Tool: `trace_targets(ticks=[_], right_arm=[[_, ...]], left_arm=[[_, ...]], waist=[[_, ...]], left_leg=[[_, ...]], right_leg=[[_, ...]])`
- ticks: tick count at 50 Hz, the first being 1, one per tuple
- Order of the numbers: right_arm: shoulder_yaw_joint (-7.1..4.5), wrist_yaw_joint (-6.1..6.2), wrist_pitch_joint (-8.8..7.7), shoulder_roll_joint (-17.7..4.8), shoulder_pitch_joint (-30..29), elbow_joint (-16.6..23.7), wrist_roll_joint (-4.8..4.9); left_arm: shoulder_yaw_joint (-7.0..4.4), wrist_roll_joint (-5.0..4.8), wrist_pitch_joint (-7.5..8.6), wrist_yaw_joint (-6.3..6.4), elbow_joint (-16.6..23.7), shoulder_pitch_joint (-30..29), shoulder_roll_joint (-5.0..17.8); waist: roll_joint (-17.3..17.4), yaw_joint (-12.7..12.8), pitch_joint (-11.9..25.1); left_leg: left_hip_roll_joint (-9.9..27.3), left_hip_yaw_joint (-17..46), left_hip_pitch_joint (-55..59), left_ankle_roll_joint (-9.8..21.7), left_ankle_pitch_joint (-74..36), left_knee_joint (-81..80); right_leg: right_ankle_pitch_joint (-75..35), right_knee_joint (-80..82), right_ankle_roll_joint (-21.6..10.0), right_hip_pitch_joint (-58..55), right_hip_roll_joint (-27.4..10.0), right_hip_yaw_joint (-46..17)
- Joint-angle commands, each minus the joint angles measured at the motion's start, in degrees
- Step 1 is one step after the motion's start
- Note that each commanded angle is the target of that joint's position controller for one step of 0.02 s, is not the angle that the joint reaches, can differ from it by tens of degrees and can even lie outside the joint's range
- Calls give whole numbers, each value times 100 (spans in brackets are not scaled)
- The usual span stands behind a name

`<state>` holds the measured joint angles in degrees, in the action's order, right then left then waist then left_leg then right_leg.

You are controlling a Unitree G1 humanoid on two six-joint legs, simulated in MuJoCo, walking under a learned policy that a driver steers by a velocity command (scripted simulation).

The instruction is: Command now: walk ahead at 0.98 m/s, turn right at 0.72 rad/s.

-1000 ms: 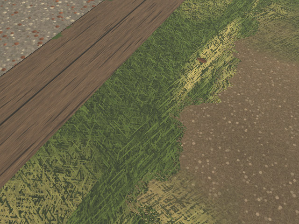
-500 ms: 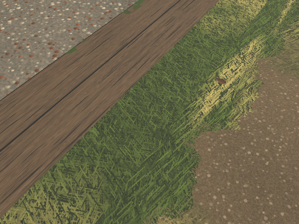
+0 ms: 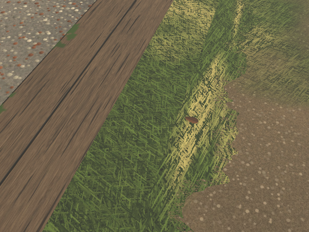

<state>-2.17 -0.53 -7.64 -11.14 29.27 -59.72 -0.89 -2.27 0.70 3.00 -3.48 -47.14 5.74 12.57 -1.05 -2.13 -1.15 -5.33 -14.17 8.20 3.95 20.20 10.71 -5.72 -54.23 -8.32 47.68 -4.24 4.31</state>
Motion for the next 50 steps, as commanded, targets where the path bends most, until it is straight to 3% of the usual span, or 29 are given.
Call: trace_targets(ticks=[1, 3, 5, 6, 7, 8, 9, 10, 11, 12, 14, 18, 22, 24, 26, 27, 28, 29, 30, 31, 32, 34, 36, 40, 43, 45, 47, 49, 50], right_arm=[[-4, 176, -111, -655, -75, 321, 39], [-65, 372, -41, -1025, -64, 376, 26], [-186, 507, 119, -1389, -446, 550, -40], [-248, 490, 208, -1506, -897, 727, -117], [-320, 384, 282, -1541, -1333, 829, -111], [-76, 211, 154, -553, -1644, 1219, -212], [28, 153, 41, -344, -1354, 1873, 12], [72, 96, -124, -606, -1566, 1984, -77], [33, 51, -176, -822, -1668, 1946, -87], [32, 50, -116, -807, -1750, 1921, -198], [88, 19, 169, -743, -1712, 1954, -384], [210, -76, 329, -614, -2926, 2530, -248], [249, -79, 310, -639, -3502, 2822, -60], [200, -36, 277, -815, -3412, 2876, -58], [-19, 81, 226, -1327, -2318, 2620, -25], [-149, 176, 205, -1576, -1103, 2352, -32], [-307, 300, 198, -1994, 234, 2142, -190], [-355, 252, 197, -2346, -144, 2227, -403], [-409, 174, 252, -2033, -887, 2318, -354], [-266, 149, 291, -1360, -1308, 2411, -290], [-198, 131, 309, -1082, -1338, 2278, -260], [-137, 127, 254, -927, -978, 1871, -224], [-102, 26, 136, -762, -757, 1583, -85], [-112, -27, -18, -918, -959, 1462, -67], [-139, 14, -29, -1054, -694, 1281, -68], [-160, 79, 4, -1258, -399, 1181, -94], [-231, 170, 115, -1594, -220, 1184, -75], [-339, 236, 319, -1964, -492, 1300, -107], [-354, 213, 401, -1974, -753, 1457, -118]], left_arm=[[89, 1, 83, -59, 481, -592, 62], [31, 15, 50, -62, 398, -273, 317], [-141, 14, -23, -29, 63, 1091, 765], [-302, 18, -62, 40, -311, 2382, 1067], [-474, -71, -79, 146, -517, 3066, 1255], [-497, -105, -129, 219, -572, 2396, 1350], [-530, 45, -135, 205, -366, 2026, 1726], [-507, 91, -133, 257, -276, 1963, 1396], [-436, 113, -114, 303, -291, 1785, 1044], [-402, 90, -66, 318, -272, 1536, 970], [-325, 5, 130, 377, -151, 1332, 907], [-383, -33, 328, 326, -49, 1486, 1157], [-494, -108, 293, 222, -54, 1961, 1344], [-520, -95, 266, 262, 10, 1900, 1391], [-577, -31, 273, 270, 102, 1677, 1693], [-592, -11, 299, 241, 204, 1297, 1786], [-412, 5, 360, 238, 419, 1071, 1125], [-188, -316, 358, 240, 820, 1593, 360], [-143, -208, 247, 318, 733, 1679, 759], [-188, -54, 151, 294, 649, 1202, 1004], [-198, 27, 92, 217, 677, 943, 1005], [-145, 167, -49, 35, 907, 584, 752], [-52, 153, -184, -55, 1162, 311, 526], [43, 109, -254, -131, 1598, -244, 534], [70, 128, -257, -223, 1732, -950, 660], [123, 113, -226, -283, 1761, -1188, 557], [82, 106, -204, -223, 1639, -905, 672], [-99, 73, -178, -91, 1250, 556, 1041], [-273, 69, -142, 17, 849, 1793, 1316]], waist=[[271, 238, -780], [591, 501, -334], [860, 1280, 392], [861, 1873, 888], [310, 2271, 963], [-1079, 1393, 377], [-1123, 786, 1153], [-293, 837, 946], [478, 560, 226], [815, 258, -117], [919, -88, -424], [521, 205, -657], [-132, 744, -245], [-260, 670, -91], [-259, 77, 694], [-217, -679, 1273], [356, -1153, 2068], [2421, -373, 2655], [2080, -125, 2138], [1097, -200, 1336], [465, -160, 764], [497, -21, 301], [634, 118, 62], [716, 402, -295], [302, 228, -751], [318, 171, -790], [602, 409, -380], [857, 1218, 420], [754, 1694, 956]], left_leg=[[1418, -177, -1045, -505, -5867, -401], [1602, -302, -373, -609, -7944, 499], [1848, -198, -353, -581, -9116, 2393], [1936, -19, -876, -486, -8874, 4019], [1322, -84, -1826, -374, -5743, 6595], [354, 367, -4265, -287, 572, 8464], [266, 1573, -5885, -440, 894, 9139], [537, 2020, -6258, -312, 466, 8428], [810, 2023, -6067, -288, 70, 7702], [958, 1963, -5693, -352, -1, 7285], [1251, 1936, -5040, -622, -14, 6548], [1272, 1464, -4047, -844, -1450, 4159], [802, 1323, -3532, -608, -2554, 2596], [648, 1448, -3093, -532, -2384, 1943], [401, 1491, -1790, -417, -1590, 1864], [613, 1531, -430, -354, -1256, 1993], [1733, 2618, 999, -236, 648, 2086], [3336, 5959, 1844, 178, 1972, 721], [3286, 6578, 1230, 439, 3092, 340], [2932, 5436, 463, 386, 2853, 411], [2678, 4444, -276, 309, 1642, 415], [2339, 3171, -988, 136, 317, 297], [2274, 2438, -1175, 15, -628, 147], [2080, 952, -1711, -134, -2129, -224], [1785, 138, -1500, -256, -2837, -537], [1734, -271, -1124, -395, -4792, -282], [1870, -357, -494, -444, -7298, 543], [2155, -232, -514, -330, -8452, 2488], [2192, -75, -1201, -219, -7895, 4135]], right_leg=[[-389, 1108, -172, -1174, 399, 713], [-166, 1417, -288, -1794, 831, 1002], [535, 1431, -485, -3212, 1142, 939], [1016, 1550, -736, -4430, 1082, 546], [1274, 2231, -1091, -5362, 771, -60], [645, 1558, -1228, -5936, 176, -1288], [1604, 2545, -2315, -6904, -690, -3933], [3258, 3885, -2169, -6556, -1074, -4971], [3582, 4333, -1832, -5586, -998, -4682], [3201, 4416, -1543, -4734, -723, -4185], [2547, 4464, -1401, -3419, -280, -3519], [906, 4579, -1070, -2271, 481, -2503], [-553, 4167, -662, -3362, 474, -2501], [-1034, 3730, -446, -3870, 378, -2627], [-2328, 2277, -184, -4231, 386, -2641], [-2084, 907, -63, -3654, 578, -2507], [-134, -1065, -38, -2661, 882, -2129], [3434, -2536, 133, -1000, 1432, -1511], [2920, -3033, 43, -257, 852, -1253], [2433, -2892, 79, -147, 517, -1055], [2209, -2596, 128, -266, 326, -951], [2178, -2360, 181, -354, 24, -948], [2018, -2321, 183, -92, -157, -886], [886, -1518, 196, -176, -219, -659], [449, -125, 51, -443, -30, 42], [523, 618, -173, -978, 257, 542], [894, 928, -347, -1608, 703, 826], [1544, 1014, -547, -3167, 1035, 680], [1752, 1414, -728, -4654, 1152, 364]])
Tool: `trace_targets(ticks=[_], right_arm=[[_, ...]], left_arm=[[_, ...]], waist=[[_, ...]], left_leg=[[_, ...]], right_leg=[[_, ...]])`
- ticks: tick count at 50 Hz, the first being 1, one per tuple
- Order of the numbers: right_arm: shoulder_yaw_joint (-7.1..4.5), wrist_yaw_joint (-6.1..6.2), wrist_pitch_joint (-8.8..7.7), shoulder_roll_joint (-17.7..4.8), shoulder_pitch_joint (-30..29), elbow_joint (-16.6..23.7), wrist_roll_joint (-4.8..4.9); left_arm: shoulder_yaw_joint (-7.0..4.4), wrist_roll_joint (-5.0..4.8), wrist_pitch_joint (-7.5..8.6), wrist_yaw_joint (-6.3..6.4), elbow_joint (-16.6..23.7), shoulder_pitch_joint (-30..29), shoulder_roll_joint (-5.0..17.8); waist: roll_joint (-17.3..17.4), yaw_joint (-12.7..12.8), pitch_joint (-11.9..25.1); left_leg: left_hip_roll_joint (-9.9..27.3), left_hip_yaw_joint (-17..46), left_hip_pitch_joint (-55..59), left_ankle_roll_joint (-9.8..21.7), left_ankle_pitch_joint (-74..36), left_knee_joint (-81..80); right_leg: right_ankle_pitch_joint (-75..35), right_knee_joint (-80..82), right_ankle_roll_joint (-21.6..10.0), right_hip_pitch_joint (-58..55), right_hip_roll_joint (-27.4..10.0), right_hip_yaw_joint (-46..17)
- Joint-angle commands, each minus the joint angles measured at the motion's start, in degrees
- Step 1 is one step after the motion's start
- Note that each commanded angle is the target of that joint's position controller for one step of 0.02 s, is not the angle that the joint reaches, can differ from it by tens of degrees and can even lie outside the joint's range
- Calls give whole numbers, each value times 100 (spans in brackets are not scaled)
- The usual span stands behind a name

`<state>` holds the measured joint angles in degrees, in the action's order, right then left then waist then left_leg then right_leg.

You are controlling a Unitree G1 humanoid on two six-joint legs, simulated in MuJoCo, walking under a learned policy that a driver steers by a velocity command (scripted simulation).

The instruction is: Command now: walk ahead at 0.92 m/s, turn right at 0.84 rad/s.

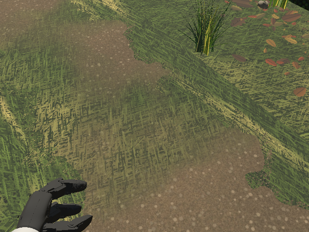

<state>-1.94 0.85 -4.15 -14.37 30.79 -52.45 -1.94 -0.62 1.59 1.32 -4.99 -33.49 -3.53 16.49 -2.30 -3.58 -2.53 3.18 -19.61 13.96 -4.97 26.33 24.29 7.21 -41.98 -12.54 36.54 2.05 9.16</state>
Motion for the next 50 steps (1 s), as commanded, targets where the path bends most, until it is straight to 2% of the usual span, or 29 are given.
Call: trace_targets(ticks=[1, 2, 3, 4, 6, 7, 8, 12, 15, 18, 20, 21, 22, 23, 24, 25, 26, 27, 30, 33, 39, 42, 43, 44, 45, 46, 47, 49, 50], right_arm=[[-322, 11, 54, -1280, -791, 732, -31], [-148, -25, 25, -555, -248, 1215, 48], [-144, 9, -67, -875, -735, 1485, 165], [-90, 33, -99, -836, -935, 1437, 253], [-22, 18, 5, -658, -783, 1158, 144], [-253, 111, -90, -1041, -734, 1022, 569], [-257, 124, -53, -963, -645, 980, 613], [-181, 20, -64, -426, -1311, 1132, 385], [-126, -187, -147, -244, -1885, 1264, 307], [-194, -428, -117, -398, -1789, 1382, 310], [-367, -485, -40, -789, -944, 1308, 258], [-516, -432, -6, -1140, 43, 1126, 240], [-566, -311, -1, -1320, 551, 984, 260], [-469, -232, -40, -1433, -169, 1235, 11], [-506, -189, -62, -1752, -909, 1749, -213], [-523, -166, 29, -1528, -1587, 2143, -100], [-428, -133, 122, -1180, -1915, 2221, 160], [-365, -105, 174, -1046, -1985, 2261, 289], [-422, -9, 319, -1053, -2082, 2334, 260], [-519, 144, 487, -1213, -1770, 2256, 275], [-585, 192, 728, -1173, -1941, 2444, 300], [-595, 151, 749, -1149, -2143, 2561, 331], [-565, 137, 752, -1077, -2260, 2616, 365], [-473, 115, 767, -782, -1936, 2579, 348], [-446, 71, 727, -723, -1896, 2734, 379], [-585, -12, 622, -1293, -1848, 2707, 279], [-632, -47, 624, -1499, -1771, 2532, 325], [-560, -44, 672, -1271, -1665, 2397, 275], [-499, -92, 643, -1156, -1722, 2433, 274]], left_arm=[[-563, 30, 23, 313, -749, 2797, 1060], [-648, 181, -27, 372, -485, 2132, 1674], [-660, 69, -52, 424, -316, 2607, 1494], [-604, 20, 8, 505, -482, 2429, 1275], [-393, -3, 179, 552, -601, 1901, 698], [-355, -212, 382, 415, -386, 1423, 477], [-346, -247, 486, 354, -515, 1294, 490], [-325, -99, 557, 531, -784, 1076, 363], [-314, -127, 430, 803, -832, 1354, 416], [-351, -128, 228, 1003, -832, 1519, 619], [-404, -134, 102, 1077, -607, 1105, 715], [-408, -156, 79, 1057, -421, 645, 696], [-331, -132, 96, 919, -325, 379, 426], [-177, 75, 115, 687, -224, 1233, -368], [-152, -85, 217, 515, -220, 2278, 59], [-262, -216, 224, 454, -180, 1858, 701], [-318, -153, 166, 475, -79, 1321, 764], [-300, -66, 72, 529, -22, 1127, 647], [-268, -57, -52, 602, -13, 1021, 334], [-224, -121, -26, 704, -65, 875, 124], [-335, -231, 54, 694, -150, 476, 307], [-455, -242, 182, 608, -303, 778, 499], [-517, -226, 204, 598, -413, 1026, 601], [-587, -148, 167, 614, -379, 1014, 873], [-633, 43, 70, 639, -317, 904, 1193], [-609, 138, 90, 648, -211, 847, 893], [-544, 37, 75, 699, -108, 721, 622], [-533, -217, 37, 808, -80, 830, 685], [-525, -235, 60, 842, -126, 1083, 764]], waist=[[168, 1598, 972], [-1132, 594, 1289], [-181, 1063, 2256], [287, 841, 1555], [873, 242, 543], [1088, 225, 716], [898, 10, 688], [120, 34, 69], [83, 443, 242], [-283, 439, 603], [-615, -64, 936], [-452, -662, 1207], [710, -1000, 1048], [2249, 101, 988], [1704, 367, 2664], [680, 350, 2271], [-239, 468, 1256], [-537, 552, 995], [10, 601, 553], [508, 418, 1174], [1251, 118, 1060], [1442, 260, 1013], [1307, 388, 1043], [515, 202, 1277], [-1142, 7, 1104], [-1247, 33, 1040], [-777, 90, 1008], [-626, 238, 794], [-531, 361, 687]], left_leg=[[663, 524, -3247, 590, -3877, 4681], [-151, 853, -5395, 329, 566, 6943], [-101, 1946, -5807, 338, -43, 7221], [127, 1979, -5868, 349, -529, 6889], [396, 2092, -5052, 386, -502, 5862], [554, 2522, -4790, 372, -395, 5930], [659, 2629, -4645, 387, -620, 5470], [170, 2086, -4414, 409, -1967, 3479], [-227, 1436, -4334, 366, -3837, 1678], [-596, 1080, -4079, 416, -3813, 1106], [-814, 1069, -3280, 723, -2921, 1232], [-749, 1396, -2332, 1025, -2995, 872], [-371, 1962, -1581, 1312, -4525, 118], [624, 4231, -684, 2193, -7390, 908], [1662, 6462, -86, 3107, -5772, -96], [1518, 6347, -780, 2980, -3398, -514], [1113, 5805, -1844, 2616, -1971, -800], [888, 5580, -2508, 2397, -1270, -967], [-2, 4507, -3574, 1934, -1832, -867], [-54, 4430, -3049, 1815, -2845, -492], [-172, 4994, -2749, 1403, -1396, -373], [-264, 5330, -2738, 1264, -1540, -64], [-458, 5227, -3005, 1119, -1222, 233], [-870, 4698, -3655, 898, 376, 1192], [-1599, 3322, -4779, 598, 1097, 2568], [-1049, 3195, -5199, 313, 785, 3820], [-719, 2992, -5393, 259, 118, 4174], [-515, 2591, -5944, 224, -714, 4846], [-346, 2374, -6205, 215, -858, 5186]], right_leg=[[428, 786, -408, -4694, 84, -1058], [-1687, 805, -952, -5974, -1628, -3751], [-2288, 1698, -1311, -6201, -2087, -4676], [-2859, 1985, -1151, -5398, -2139, -4149], [-3589, 2192, -708, -3442, -1801, -2910], [-3147, 2304, -644, -3025, -1797, -2822], [-3166, 2395, -404, -2747, -1674, -2532], [-4087, 2779, 460, -1810, -706, -650], [-3781, 2380, 912, -2401, -415, -26], [-4569, 1546, 1136, -3151, -716, 62], [-5450, 469, 1213, -3020, -968, 0], [-5004, -779, 1307, -2565, -897, -57], [-1096, -2889, 1449, -1740, -138, 14], [3395, -5120, 1762, 328, 833, -676], [2955, -5811, 1704, 479, 763, -2084], [2321, -5363, 1455, 550, 472, -2163], [1932, -4718, 1405, 668, 247, -1980], [1754, -4185, 1393, 478, 95, -1919], [1480, -2193, 1520, -276, 50, -1691], [1145, -1137, 1739, -546, 220, -1714], [730, 271, 1640, -875, 343, -1872], [495, 1477, 1437, -1617, 268, -1885], [-35, 2149, 1324, -2227, 4, -1883], [-183, 2337, 897, -3090, -1030, -2628], [-937, 2517, 85, -3255, -2068, -3873], [-1011, 2574, -298, -3005, -2505, -4291], [417, 2612, -70, -3082, -2193, -3663], [1848, 2735, 463, -3253, -1645, -3016], [2071, 2860, 499, -3313, -1663, -2856]])
Over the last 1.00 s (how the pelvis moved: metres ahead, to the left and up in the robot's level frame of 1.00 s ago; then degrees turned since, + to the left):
0.84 -0.22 -0.03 -54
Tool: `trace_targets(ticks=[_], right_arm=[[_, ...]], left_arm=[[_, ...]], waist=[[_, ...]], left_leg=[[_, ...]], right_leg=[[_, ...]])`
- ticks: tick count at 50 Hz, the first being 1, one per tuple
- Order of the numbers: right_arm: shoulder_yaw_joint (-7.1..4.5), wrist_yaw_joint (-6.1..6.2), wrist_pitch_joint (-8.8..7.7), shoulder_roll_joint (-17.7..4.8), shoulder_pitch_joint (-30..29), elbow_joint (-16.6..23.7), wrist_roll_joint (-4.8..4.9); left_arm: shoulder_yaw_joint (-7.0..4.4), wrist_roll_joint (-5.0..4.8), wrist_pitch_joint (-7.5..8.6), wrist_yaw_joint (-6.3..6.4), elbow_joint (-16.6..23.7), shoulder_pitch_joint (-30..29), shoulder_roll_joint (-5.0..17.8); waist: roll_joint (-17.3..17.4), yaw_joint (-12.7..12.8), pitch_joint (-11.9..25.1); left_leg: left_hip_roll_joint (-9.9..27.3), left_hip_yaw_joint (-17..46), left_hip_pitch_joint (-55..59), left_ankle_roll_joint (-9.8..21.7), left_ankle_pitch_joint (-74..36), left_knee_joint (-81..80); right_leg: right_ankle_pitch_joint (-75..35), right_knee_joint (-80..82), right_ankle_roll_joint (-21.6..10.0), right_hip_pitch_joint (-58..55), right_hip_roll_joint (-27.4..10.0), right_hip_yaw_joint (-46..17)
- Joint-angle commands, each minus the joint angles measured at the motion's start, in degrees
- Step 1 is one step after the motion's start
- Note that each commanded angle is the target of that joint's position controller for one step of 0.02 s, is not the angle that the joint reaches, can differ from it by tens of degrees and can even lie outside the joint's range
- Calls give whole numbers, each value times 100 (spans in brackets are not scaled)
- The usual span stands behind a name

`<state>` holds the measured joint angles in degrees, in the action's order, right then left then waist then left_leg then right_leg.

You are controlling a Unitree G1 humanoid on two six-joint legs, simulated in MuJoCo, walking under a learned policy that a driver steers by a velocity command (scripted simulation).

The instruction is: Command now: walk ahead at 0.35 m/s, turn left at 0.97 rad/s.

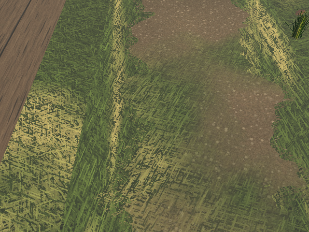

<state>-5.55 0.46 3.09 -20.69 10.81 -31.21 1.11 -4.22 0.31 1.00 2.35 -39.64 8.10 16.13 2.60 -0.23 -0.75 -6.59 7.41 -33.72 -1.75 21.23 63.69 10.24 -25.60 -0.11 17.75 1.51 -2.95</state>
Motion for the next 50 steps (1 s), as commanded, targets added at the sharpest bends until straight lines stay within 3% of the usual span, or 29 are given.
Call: trace_targets(ticks=[1, 4, 7, 8, 10, 12, 19, 20, 21, 22, 23, 24, 25, 26, 28, 31, 33, 36, 39, 41, 42, 43, 44, 45, 46, 47, 48, 49, 50], right_arm=[[-93, -81, -120, -456, 142, 370, -17], [-15, -87, -235, -327, -202, 520, 36], [6, -72, -287, -283, -228, 545, 89], [21, -323, -74, -321, -549, 553, -544], [-14, -525, 43, -295, -400, 460, -389], [-21, -603, 41, -295, -468, 421, -301], [140, -748, -76, -166, -1391, 553, -318], [162, -717, -87, -158, -1346, 521, -326], [147, -639, -106, -207, -992, 401, -323], [68, -514, -166, -316, -70, 83, -284], [-81, -384, -246, -492, 1471, -479, -266], [-261, -281, -251, -1256, 1856, -619, -239], [-337, -206, -258, -1806, 1787, -374, -89], [-291, -187, -279, -1580, 1759, -474, -158], [-193, -86, -358, -1196, 1541, -589, -273], [23, -91, -517, -705, 892, -491, -159], [37, -109, -637, -666, 1110, -618, -134], [-5, -102, -715, -715, 1224, -748, -164], [-77, -74, -764, -883, 1330, -933, -52], [-114, -44, -781, -1018, 1105, -973, -15], [-150, -45, -786, -1167, 1049, -1002, -40], [-190, -74, -782, -1340, 800, -997, -125], [-140, -96, -828, -1118, 528, -972, -222], [140, -94, -871, 40, 681, -775, -201], [283, -114, -843, 159, 1322, -472, 75], [244, -80, -734, -280, 981, -731, -125], [210, -148, -649, -438, 745, -784, -234], [204, -232, -571, -429, 509, -813, -296], [221, -321, -499, -303, 359, -728, -342]], left_arm=[[-173, -64, 135, 108, 429, 188, 870], [-194, 16, 263, 45, 276, 757, 966], [-200, 65, 353, -10, 226, 805, 997], [-162, 327, 358, -159, 106, 1148, 1032], [-209, 262, 405, -249, 79, 983, 1118], [-216, 229, 446, -243, 36, 978, 1116], [-297, 272, 319, -179, -295, 1439, 1285], [-294, 274, 272, -188, -343, 1447, 1309], [-293, 254, 238, -208, -372, 1411, 1381], [-303, 191, 190, -245, -404, 1364, 1482], [-263, 122, 163, -283, -345, 1280, 1505], [-36, 222, 211, -363, 3, 1237, 725], [18, 306, 368, -449, 675, 405, 552], [-3, 369, 416, -446, 890, -422, 870], [87, 330, 489, -412, 576, 195, 784], [111, 431, 225, -445, 417, 527, 782], [161, 385, 115, -451, 636, -3, 695], [276, 261, 162, -496, 918, -921, 527], [330, 143, 221, -516, 1039, -1282, 481], [264, 106, 219, -429, 903, -818, 677], [158, 86, 220, -343, 710, -145, 921], [12, 36, 219, -210, 449, 1034, 1197], [-135, 60, 199, -50, 149, 2364, 1439], [-230, 330, 263, 48, 14, 3049, 1814], [-236, 412, 285, -59, 233, 2030, 1922], [-159, 326, 259, -99, 423, 1064, 1258], [-68, 273, 245, -123, 400, 783, 863], [-30, 285, 249, -142, 258, 827, 697], [20, 277, 293, -125, 62, 993, 606]], waist=[[-930, 151, 424], [-952, 424, 211], [-1071, 396, -3], [-558, 434, -112], [-1071, 267, -228], [-1218, 224, -319], [-1117, 489, -745], [-1093, 429, -734], [-1090, 213, -507], [-868, -276, 26], [-325, -1049, 952], [1147, -969, 998], [1802, -913, 1329], [812, -1061, 744], [87, -437, 141], [26, 83, -51], [-1, 57, -397], [-106, -104, -645], [95, -261, -398], [83, 2, -74], [82, 293, 393], [49, 970, 985], [-27, 1641, 1501], [-1796, 1491, 2002], [-3058, 525, 2308], [-1861, 411, 1339], [-1088, 329, 801], [-594, 314, 483], [-590, 247, 242]], left_leg=[[765, -509, -1614, -106, -430, 1376], [1097, -571, -2173, -154, -581, 1467], [1314, -455, -2274, -242, -864, 1390], [1048, -477, -1885, -122, -1036, 1171], [1087, -483, -1763, -49, -1276, 850], [1201, -511, -1714, 1, -1374, 451], [1288, -1347, -927, 697, -165, -1530], [1143, -1559, -594, 847, 101, -1771], [770, -1877, 90, 996, 384, -1934], [270, -2092, 1264, 1134, 455, -2104], [-204, -1932, 3363, 1279, 128, -2496], [1107, 369, 4670, 1485, 1724, -3480], [1925, 3742, 5146, 2031, 2813, -4947], [2060, 3521, 5097, 1925, 1625, -5107], [1825, 2375, 3898, 1776, 245, -4727], [1164, 1512, 2565, 1790, -292, -5034], [1082, 1457, 2197, 1936, -926, -5329], [819, 1214, 2041, 1852, -2081, -5419], [1017, 1371, 2314, 1635, -3385, -5435], [1030, 1370, 2583, 1357, -4505, -5005], [980, 1369, 2745, 1191, -5555, -4261], [885, 1304, 2431, 1057, -5889, -2874], [572, 1105, 1662, 955, -5277, -1242], [-121, 686, 250, 945, -441, 1150], [-221, 384, -630, 954, 647, 1968], [307, 163, -799, 986, -135, 2006], [604, -30, -689, 939, -547, 1730], [799, -114, -557, 888, -626, 1538], [944, -126, -532, 844, -610, 1436]], right_leg=[[1988, 1308, -711, -1486, -1577, -1482], [2593, 1431, -724, -1761, -1631, -1253], [2652, 1638, -788, -1578, -1807, -969], [2723, 1840, -722, -1061, -1907, -735], [2597, 1944, -590, -1005, -1950, -279], [2527, 2022, -520, -1123, -2082, 44], [1907, 2023, -374, -1876, -2275, 1366], [1237, 1790, -361, -1923, -2241, 1590], [-630, 1151, -344, -1909, -2203, 1815], [-2965, -333, -361, -1772, -2100, 2103], [-3956, -2531, -263, -881, -1851, 2278], [-137, -4495, 43, 1414, -1269, 2080], [2146, -5737, 306, 3245, -288, 751], [1567, -6014, 205, 4013, -535, 114], [842, -5274, 98, 3446, -985, 115], [708, -4564, 236, 2482, -1065, 137], [565, -3928, 363, 2577, -974, 319], [-364, -2421, 422, 2285, -649, 455], [-1357, -1214, 230, 1294, -353, 424], [-1281, -730, 79, 205, -144, 336], [-854, -837, 24, -671, 50, 343], [-354, -1029, -10, -1957, 33, 419], [366, -1159, -22, -3352, -355, 251], [3035, -511, -162, -4455, -1908, -1734], [4077, 1223, -413, -4154, -2838, -5019], [4633, 1338, -582, -3125, -2544, -4478], [3832, 1172, -665, -2360, -2382, -3445], [2854, 1158, -627, -1848, -2164, -2650], [2236, 1203, -603, -1468, -2023, -1996]])
Over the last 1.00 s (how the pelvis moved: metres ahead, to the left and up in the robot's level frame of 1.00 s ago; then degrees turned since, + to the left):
0.47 -0.03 0.04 35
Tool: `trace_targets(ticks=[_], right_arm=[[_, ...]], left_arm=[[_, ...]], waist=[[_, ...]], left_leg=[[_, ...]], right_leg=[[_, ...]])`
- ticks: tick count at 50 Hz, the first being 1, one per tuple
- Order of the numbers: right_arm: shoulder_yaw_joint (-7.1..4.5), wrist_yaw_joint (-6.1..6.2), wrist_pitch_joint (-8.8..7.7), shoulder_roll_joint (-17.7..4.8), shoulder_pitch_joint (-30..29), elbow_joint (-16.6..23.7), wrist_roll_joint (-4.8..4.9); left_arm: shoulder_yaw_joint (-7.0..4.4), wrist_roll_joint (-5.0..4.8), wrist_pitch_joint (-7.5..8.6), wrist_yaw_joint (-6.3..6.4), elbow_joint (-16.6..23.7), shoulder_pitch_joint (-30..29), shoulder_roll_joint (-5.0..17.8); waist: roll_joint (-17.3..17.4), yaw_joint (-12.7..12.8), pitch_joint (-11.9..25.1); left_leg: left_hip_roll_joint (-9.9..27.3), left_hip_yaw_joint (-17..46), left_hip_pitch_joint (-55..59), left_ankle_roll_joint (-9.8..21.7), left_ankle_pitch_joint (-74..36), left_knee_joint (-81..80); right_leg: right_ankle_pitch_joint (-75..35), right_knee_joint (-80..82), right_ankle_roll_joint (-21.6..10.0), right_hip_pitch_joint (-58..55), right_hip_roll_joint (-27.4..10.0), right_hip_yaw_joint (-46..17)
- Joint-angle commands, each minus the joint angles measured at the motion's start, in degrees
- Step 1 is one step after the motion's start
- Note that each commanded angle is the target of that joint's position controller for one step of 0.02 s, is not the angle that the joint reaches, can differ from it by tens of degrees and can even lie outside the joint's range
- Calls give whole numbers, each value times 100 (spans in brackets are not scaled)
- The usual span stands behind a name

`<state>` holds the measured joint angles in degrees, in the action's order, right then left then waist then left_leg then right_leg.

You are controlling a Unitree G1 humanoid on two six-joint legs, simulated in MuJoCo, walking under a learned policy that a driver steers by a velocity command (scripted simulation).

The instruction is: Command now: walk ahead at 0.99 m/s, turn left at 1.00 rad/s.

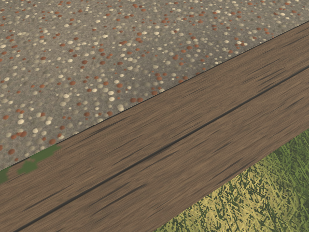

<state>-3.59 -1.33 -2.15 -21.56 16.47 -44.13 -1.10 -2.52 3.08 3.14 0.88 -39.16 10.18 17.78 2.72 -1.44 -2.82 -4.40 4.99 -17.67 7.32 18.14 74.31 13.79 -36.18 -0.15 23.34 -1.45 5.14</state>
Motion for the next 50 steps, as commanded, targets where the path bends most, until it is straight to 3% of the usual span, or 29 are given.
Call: trace_targets(ticks=[1, 4, 7, 11, 13, 15, 16, 17, 18, 19, 20, 21, 22, 24, 26, 28, 31, 34, 35, 36, 37, 38, 39, 40, 41, 42, 44, 46, 50], right_arm=[[77, -217, 108, -51, -319, 646, -127], [190, -323, 254, 206, -945, 976, -122], [235, -383, 261, 175, -1514, 1241, -48], [322, -519, 206, 240, -2267, 1366, -73], [278, -459, 158, 129, -2083, 1206, -60], [121, -335, 130, -199, -795, 830, -26], [-37, -238, 116, -450, 459, 450, -2], [-224, -80, 122, -661, 1357, 84, 30], [-388, 54, 201, -1105, 866, 92, 162], [-464, 27, 292, -1595, 568, 414, -75], [-482, 80, 294, -1352, 773, 450, -53], [-426, 132, 233, -1046, 659, 291, -33], [-370, 173, 127, -852, 511, 227, -29], [-227, 239, -68, -556, 203, 275, 3], [-169, 204, -194, -464, 235, 259, 52], [-192, 174, -262, -485, 287, 245, 32], [-264, 90, -264, -599, 511, 166, 113], [-325, 107, -202, -759, 750, 104, 162], [-344, 129, -182, -861, 704, 94, 136], [-374, 113, -174, -1039, 621, 96, 81], [-395, 92, -192, -1164, 337, 119, 104], [-235, 88, -272, -519, 213, 301, 79], [-59, 103, -271, 100, 859, 599, 307], [-68, 158, -206, -320, 452, 455, 125], [-113, 111, -131, -501, 58, 399, 26], [-99, 39, -86, -441, -208, 466, -13], [-15, -127, 98, -99, -442, 625, -80], [36, -198, 282, 70, -663, 811, -87], [90, -396, 320, 22, -1331, 1133, -37]], left_arm=[[-116, -43, 148, -10, -175, 902, 336], [-86, -186, 342, -136, -513, 1137, 241], [-81, -149, 445, -151, -587, 947, 302], [-134, -137, 453, -85, -828, 1421, 611], [-175, -168, 346, -9, -834, 1645, 855], [-276, -154, 144, 78, -746, 1429, 1256], [-308, -130, 40, 80, -617, 1115, 1337], [-311, -90, -20, 22, -554, 957, 1240], [-152, -9, 5, -88, -325, 852, 501], [-111, -159, 124, -71, 392, 1049, 516], [-67, -133, 291, -59, 499, 548, 682], [-27, -150, 370, -54, 470, 421, 663], [0, -75, 350, -29, 442, 258, 600], [37, 114, 111, -29, 346, 466, 530], [81, 123, -49, -75, 525, 110, 378], [196, 36, -63, -156, 864, -697, 174], [256, -127, -35, -212, 988, -1075, 121], [166, -152, -12, -185, 1085, -1247, 456], [99, -154, 4, -153, 1011, -969, 594], [-17, -180, 36, -88, 815, -206, 859], [-99, -138, 58, -23, 547, 1095, 976], [-285, -32, 84, 116, 408, 2379, 1504], [-319, 35, 79, 75, 474, 1835, 1802], [-319, -44, 26, 56, 566, 1079, 1333], [-193, -60, -2, 32, 578, 766, 813], [-150, -15, -24, 17, 447, 762, 598], [-101, -60, 50, -10, 73, 937, 512], [-85, -257, 185, -100, -194, 1061, 437], [-123, -256, 309, -97, -431, 1060, 629]], waist=[[-721, 277, 202], [-629, 181, -157], [-624, 4, -393], [-298, 142, -750], [-520, 5, -361], [-860, -769, 421], [-937, -1324, 958], [-566, -1530, 1256], [844, -865, 746], [959, -410, 1741], [-98, -609, 1632], [-562, -348, 761], [-897, -77, 325], [-974, 369, 104], [-871, 422, -120], [-630, 230, -335], [-254, -85, -115], [-213, -250, -34], [-126, -105, 152], [-161, 289, 660], [-169, 1092, 1271], [-895, 1544, 2097], [-2848, 726, 2832], [-1967, 682, 1936], [-1105, 684, 1248], [-515, 624, 713], [-677, 405, 165], [-756, 203, -87], [-810, 98, -231]], left_leg=[[875, 109, -2164, -109, -318, 249], [1091, -43, -2673, -151, -760, 47], [995, -385, -2557, -143, -1675, -898], [636, -1415, -2012, 189, -2032, -2666], [155, -1794, -1377, 350, -1851, -3010], [-193, -1683, 27, 532, -1250, -3073], [-283, -1417, 1334, 710, -919, -3177], [-214, -878, 2773, 841, -600, -3601], [650, 646, 3102, 1052, -832, -3745], [1660, 3691, 4491, 2225, -325, -4859], [1876, 4315, 4160, 2118, 328, -5751], [1756, 4004, 3197, 1895, 230, -6031], [1496, 3507, 2309, 1729, -333, -6043], [1040, 2645, 1071, 1561, -1118, -6004], [729, 2257, 126, 1488, -1131, -6198], [385, 1922, -531, 1298, -1406, -6343], [241, 1771, -448, 905, -2377, -6206], [432, 2120, 474, 652, -3042, -5833], [465, 2169, 759, 519, -3693, -5384], [391, 2031, 925, 366, -4262, -4401], [221, 1783, 192, 220, -4528, -2938], [-132, 1257, -647, 95, -2420, -697], [-605, 556, -2029, -83, 1033, 832], [-82, 392, -2705, -49, 306, 1099], [285, 302, -2639, -76, -171, 828], [472, 186, -2487, -111, -332, 496], [776, 205, -2351, -144, -327, 28], [978, 137, -2445, -146, -454, -481], [970, -324, -2436, -162, -1648, -1486]], right_leg=[[1407, 2363, -539, -1751, -1671, -2284], [-106, 2661, -384, -1655, -1603, -1024], [-1283, 2898, -214, -1400, -1221, 283], [-3761, 2950, -21, -1925, -1048, 1230], [-6288, 2315, 16, -2576, -1082, 1327], [-7807, 558, -29, -2735, -1341, 1220], [-7765, -950, -149, -2274, -1446, 1056], [-5336, -2882, -136, -1146, -1158, 975], [801, -5023, 27, 621, -39, 881], [1548, -6208, 238, 2467, 376, -280], [1051, -5823, 198, 2810, 46, -942], [801, -5169, 160, 2716, -186, -986], [834, -4649, 200, 2360, -369, -985], [1052, -3970, 371, 1644, -574, -1009], [1103, -3020, 514, 1316, -694, -864], [-88, -1867, 527, 863, -625, -637], [-1768, -625, 340, -50, -293, -525], [-1587, 328, 200, -349, -11, -600], [-1241, 497, 161, -751, 152, -605], [-690, 514, 100, -1585, 285, -598], [-486, 166, 27, -3154, 95, -652], [1925, 348, -150, -4434, -1262, -2100], [2727, 1711, -669, -5063, -2745, -5355], [2892, 1938, -852, -4158, -2488, -5539], [2450, 1780, -845, -3397, -2253, -4315], [1574, 1850, -737, -2672, -2018, -3441], [488, 1999, -546, -1952, -1664, -2214], [-688, 2252, -427, -1765, -1625, -1425], [-2154, 2598, -483, -1758, -1424, -60]])
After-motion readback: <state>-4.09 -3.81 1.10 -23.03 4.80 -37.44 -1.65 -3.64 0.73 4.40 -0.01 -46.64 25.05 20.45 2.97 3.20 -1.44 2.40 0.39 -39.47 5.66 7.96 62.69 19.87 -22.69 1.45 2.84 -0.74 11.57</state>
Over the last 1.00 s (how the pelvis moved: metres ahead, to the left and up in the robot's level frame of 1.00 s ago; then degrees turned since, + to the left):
0.53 0.42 -0.02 58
